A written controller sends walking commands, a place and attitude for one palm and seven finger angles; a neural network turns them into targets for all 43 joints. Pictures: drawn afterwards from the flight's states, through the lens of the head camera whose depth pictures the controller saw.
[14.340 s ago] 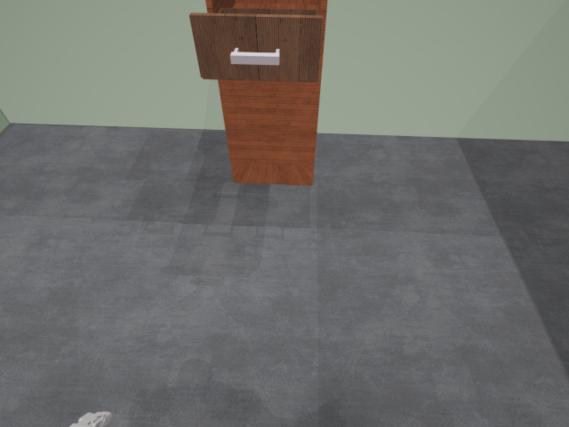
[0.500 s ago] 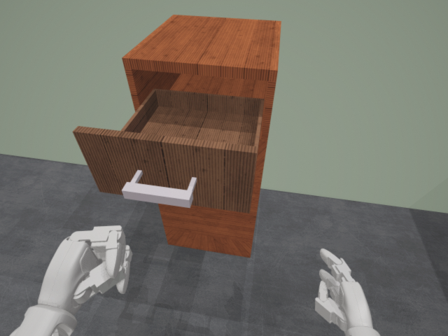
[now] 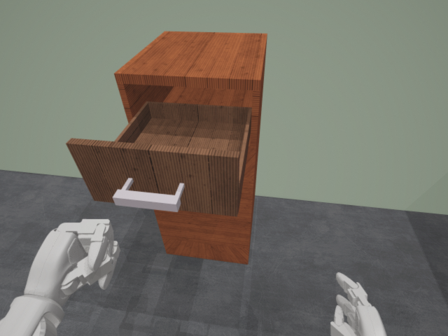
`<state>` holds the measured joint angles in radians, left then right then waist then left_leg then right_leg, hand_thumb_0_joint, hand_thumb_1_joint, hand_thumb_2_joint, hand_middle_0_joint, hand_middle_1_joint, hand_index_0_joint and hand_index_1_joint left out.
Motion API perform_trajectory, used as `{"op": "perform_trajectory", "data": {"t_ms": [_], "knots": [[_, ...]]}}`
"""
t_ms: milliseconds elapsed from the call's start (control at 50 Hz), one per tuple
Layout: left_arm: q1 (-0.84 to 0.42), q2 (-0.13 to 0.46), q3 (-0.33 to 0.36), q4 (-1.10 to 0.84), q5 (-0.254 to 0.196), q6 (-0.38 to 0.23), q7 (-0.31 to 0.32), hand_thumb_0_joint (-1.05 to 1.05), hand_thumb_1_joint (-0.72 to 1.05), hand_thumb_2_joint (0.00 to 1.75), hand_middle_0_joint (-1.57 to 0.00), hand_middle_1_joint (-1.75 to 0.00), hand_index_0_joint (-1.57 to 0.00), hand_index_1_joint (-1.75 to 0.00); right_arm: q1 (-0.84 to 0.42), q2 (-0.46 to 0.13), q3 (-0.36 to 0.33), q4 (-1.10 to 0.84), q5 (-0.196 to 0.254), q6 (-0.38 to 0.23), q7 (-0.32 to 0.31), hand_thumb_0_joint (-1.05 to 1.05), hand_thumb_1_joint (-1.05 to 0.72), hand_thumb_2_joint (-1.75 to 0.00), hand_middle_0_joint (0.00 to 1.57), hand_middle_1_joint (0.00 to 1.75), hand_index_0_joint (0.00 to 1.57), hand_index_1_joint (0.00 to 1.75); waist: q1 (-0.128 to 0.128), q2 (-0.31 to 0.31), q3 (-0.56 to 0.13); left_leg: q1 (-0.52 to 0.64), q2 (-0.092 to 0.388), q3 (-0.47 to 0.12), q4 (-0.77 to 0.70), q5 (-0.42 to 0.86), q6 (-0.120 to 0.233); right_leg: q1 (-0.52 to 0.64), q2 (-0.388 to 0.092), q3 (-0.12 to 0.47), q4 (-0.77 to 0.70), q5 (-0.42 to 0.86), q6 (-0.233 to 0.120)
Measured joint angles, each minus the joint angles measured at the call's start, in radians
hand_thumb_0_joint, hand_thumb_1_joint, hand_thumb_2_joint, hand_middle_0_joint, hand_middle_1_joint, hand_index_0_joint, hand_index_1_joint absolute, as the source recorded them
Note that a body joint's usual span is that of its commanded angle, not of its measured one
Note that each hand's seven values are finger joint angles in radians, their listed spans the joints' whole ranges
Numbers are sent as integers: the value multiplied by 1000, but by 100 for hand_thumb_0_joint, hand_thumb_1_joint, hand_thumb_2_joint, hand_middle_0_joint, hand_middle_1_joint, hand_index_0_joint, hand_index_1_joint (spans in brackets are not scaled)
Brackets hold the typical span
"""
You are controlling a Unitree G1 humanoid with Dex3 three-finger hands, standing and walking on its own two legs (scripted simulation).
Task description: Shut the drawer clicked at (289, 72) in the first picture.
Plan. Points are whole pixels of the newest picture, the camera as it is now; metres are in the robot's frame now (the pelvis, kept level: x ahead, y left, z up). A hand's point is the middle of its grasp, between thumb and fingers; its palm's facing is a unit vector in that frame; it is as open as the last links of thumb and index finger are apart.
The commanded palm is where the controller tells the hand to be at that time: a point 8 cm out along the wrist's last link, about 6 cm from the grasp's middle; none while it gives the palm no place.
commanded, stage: raise the hand and make a fist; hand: left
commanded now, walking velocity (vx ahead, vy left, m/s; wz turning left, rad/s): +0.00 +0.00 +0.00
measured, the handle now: (151, 192) +0.39 +0.20 +0.06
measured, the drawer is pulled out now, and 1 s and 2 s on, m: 0.29 0.29 0.28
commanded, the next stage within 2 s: bring the fist close to the handle in 0.10 s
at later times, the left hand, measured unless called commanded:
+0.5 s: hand (121, 247) +0.22 +0.18 +0.12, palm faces -0.03 -1.00 -0.09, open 3.2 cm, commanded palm +0.19 +0.23 +0.13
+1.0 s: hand (140, 240) +0.26 +0.18 +0.08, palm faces -0.07 -1.00 -0.05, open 3.2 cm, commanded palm +0.24 +0.23 +0.08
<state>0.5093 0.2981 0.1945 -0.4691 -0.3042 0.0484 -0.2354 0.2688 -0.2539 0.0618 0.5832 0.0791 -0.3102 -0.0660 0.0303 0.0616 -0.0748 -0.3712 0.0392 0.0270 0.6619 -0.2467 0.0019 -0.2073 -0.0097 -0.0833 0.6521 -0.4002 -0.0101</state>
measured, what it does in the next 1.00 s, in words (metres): stands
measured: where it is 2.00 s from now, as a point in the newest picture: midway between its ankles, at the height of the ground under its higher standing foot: outside the picture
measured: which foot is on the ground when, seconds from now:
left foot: down 0.00-1.00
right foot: down 0.00-1.00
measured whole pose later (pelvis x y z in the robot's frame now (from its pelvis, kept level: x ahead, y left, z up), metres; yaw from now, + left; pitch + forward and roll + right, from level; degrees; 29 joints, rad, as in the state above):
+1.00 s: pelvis +0.03 +0.00 -0.01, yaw -1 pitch +4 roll +0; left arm 0.32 0.24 0.16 -0.07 -0.27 -0.19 -0.27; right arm 0.25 -0.25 0.03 0.60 0.04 -0.23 -0.05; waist -0.02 0.04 -0.07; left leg -0.50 0.03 0.04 0.74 -0.31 0.01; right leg -0.34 -0.02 -0.06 0.73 -0.46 0.00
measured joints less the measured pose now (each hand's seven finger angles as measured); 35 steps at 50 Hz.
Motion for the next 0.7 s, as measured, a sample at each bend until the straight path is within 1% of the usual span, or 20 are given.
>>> {"op": "perform_trajectory", "data": {"t_ms": [80,140,240,300,400,480,600,700], "knots": [[-23,14,34,45,-19,-26,-23,1,90,90,-141,-160,-140,-160,3,-6,-6,20,3,-25,-12,2,-90,-89,20,30,21,30,4,5,1,6,8,-9,-3,0,-9,9,10,-7,-7,-1,-9],[-40,23,57,83,-32,-32,-47,1,90,90,-141,-160,-140,-160,1,-9,-7,32,5,-41,-20,2,-90,-89,20,30,21,30,6,10,0,12,13,-13,-9,-1,-14,17,16,-10,-16,0,-15],[-67,28,78,135,-49,-34,-82,1,90,90,-141,-160,-140,-160,-11,-16,-7,45,4,-67,-28,2,-90,-89,20,30,21,30,8,17,2,20,18,-16,-18,-4,-19,28,22,-12,-31,-1,-20],[-77,23,86,169,-56,-42,-99,1,90,90,-141,-160,-140,-160,-20,-17,-9,50,0,-72,-27,2,-90,-89,20,30,21,30,7,15,-1,22,17,-14,-25,-7,-22,27,22,-10,-35,-5,-21],[-79,0,79,212,-45,-62,-111,1,90,90,-141,-160,-140,-160,-29,-19,-17,48,-7,-65,-19,2,-90,-89,20,30,21,30,5,5,-2,17,12,-10,-29,-14,-24,19,16,-7,-32,-15,-19],[-70,-15,62,224,-31,-92,-113,1,90,90,-141,-160,-140,-160,-31,-19,-24,43,-14,-53,-11,2,-90,-89,20,30,21,30,3,-5,-2,10,7,-7,-24,-22,-22,11,10,-4,-26,-24,-17],[-88,-29,38,256,-15,-132,-101,1,90,90,-141,-160,-140,-160,-37,-13,-29,41,-23,-22,-6,2,-90,-89,20,30,21,30,-3,-14,5,-11,1,-4,-7,-35,-17,-8,3,-2,-12,-35,-12],[-118,-29,31,304,-6,-153,-94,1,90,90,-140,-160,-140,-160,-37,-5,-28,38,-29,10,-1,2,-90,-89,20,30,21,30,-15,-18,10,-35,-2,-1,9,-42,-12,-32,-1,1,3,-40,-7]]}}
